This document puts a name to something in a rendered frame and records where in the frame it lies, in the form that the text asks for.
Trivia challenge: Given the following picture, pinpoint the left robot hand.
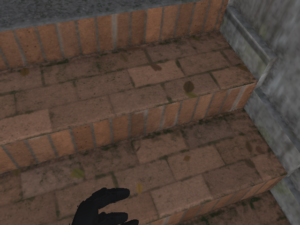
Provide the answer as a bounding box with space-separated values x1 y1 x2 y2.
68 187 139 225

